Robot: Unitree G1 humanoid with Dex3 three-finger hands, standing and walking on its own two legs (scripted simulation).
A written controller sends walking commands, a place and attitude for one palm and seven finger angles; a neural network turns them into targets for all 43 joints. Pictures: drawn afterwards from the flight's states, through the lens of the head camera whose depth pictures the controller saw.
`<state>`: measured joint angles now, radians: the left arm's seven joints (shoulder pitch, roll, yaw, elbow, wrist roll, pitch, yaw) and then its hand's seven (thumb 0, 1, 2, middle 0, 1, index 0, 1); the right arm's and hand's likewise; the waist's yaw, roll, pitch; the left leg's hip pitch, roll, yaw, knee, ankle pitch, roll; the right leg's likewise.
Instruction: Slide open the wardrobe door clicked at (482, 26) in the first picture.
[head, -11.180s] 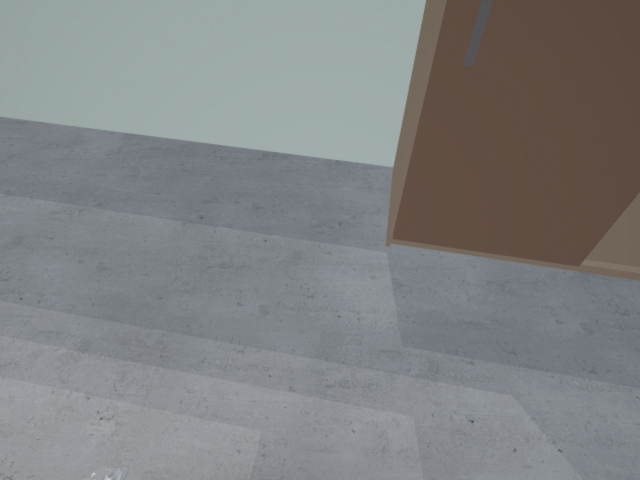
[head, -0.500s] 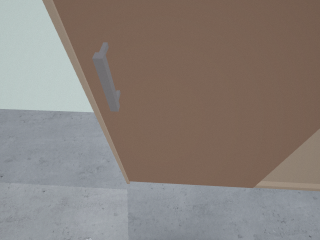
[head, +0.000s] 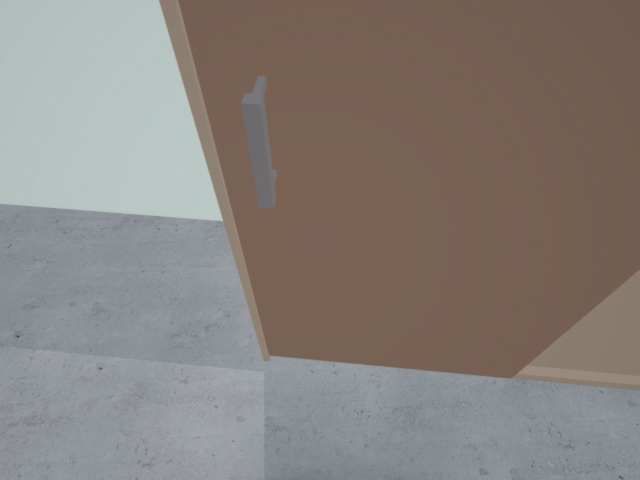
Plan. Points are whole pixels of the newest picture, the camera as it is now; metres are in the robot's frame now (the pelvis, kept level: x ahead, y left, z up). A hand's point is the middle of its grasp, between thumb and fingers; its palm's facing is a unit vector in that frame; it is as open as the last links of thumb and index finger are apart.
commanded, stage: come to a stop and stand still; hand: left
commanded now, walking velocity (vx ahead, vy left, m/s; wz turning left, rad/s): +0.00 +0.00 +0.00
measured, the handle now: (264, 146) +0.50 +0.13 +0.14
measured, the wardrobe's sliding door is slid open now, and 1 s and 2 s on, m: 0.00 0.00 0.00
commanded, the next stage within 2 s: look again from close up in 1.26 s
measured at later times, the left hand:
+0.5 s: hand out of the picture -0.02 +0.14 -0.17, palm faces +0.01 -0.99 -0.15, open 7.4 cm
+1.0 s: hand out of the picture +0.03 +0.21 -0.17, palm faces -0.02 -0.98 -0.21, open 7.4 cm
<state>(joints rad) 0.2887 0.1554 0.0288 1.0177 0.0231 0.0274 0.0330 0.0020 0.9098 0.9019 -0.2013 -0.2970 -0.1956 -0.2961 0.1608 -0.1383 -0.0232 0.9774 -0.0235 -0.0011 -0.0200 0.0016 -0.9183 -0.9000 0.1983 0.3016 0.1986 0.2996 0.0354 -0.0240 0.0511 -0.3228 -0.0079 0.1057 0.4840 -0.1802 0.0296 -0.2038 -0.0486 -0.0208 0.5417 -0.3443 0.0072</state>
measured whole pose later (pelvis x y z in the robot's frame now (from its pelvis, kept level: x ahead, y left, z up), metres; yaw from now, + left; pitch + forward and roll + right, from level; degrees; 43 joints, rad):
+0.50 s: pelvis -0.01 -0.01 +0.01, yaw +0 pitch -1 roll -1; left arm 0.32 0.11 -0.02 1.09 0.02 -0.02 0.05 0.00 0.91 0.90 -0.20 -0.30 -0.20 -0.30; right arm 0.32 -0.13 0.00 1.13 -0.02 0.01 -0.01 0.00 -0.91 -0.90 0.20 0.30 0.20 0.30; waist -0.01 0.01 0.04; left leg -0.30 0.06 0.06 0.49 -0.17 0.00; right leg -0.14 0.03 -0.05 0.44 -0.29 -0.02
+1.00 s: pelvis +0.00 +0.03 +0.00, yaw -1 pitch +0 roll +0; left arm 0.29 0.18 -0.01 1.04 0.02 -0.01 0.04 0.00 0.91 0.90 -0.20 -0.30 -0.20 -0.30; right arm 0.28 -0.18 0.00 1.06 -0.02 -0.02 -0.01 0.01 -0.92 -0.90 0.20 0.30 0.20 0.30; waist -0.01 -0.01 0.01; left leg -0.30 0.00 0.10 0.52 -0.22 0.06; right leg -0.15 -0.04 0.00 0.50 -0.34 0.03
